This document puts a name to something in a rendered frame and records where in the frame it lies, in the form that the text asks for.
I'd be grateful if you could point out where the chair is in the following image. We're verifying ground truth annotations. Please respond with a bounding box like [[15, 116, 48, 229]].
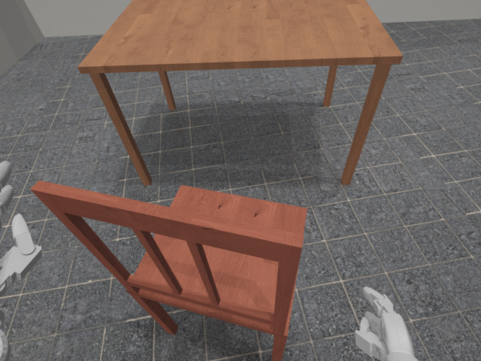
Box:
[[30, 180, 307, 361]]

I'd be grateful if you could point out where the table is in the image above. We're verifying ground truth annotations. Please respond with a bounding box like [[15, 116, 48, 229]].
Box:
[[78, 0, 403, 185]]

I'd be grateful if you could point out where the left robot hand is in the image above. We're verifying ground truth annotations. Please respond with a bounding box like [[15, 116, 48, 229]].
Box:
[[0, 161, 41, 297]]

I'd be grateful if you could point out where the right robot hand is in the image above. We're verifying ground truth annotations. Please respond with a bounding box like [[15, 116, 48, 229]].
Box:
[[355, 287, 415, 361]]

